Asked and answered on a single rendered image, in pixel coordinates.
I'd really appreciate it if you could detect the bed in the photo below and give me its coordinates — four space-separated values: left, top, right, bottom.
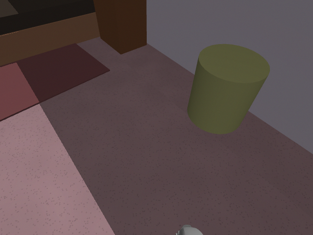
0 0 100 66

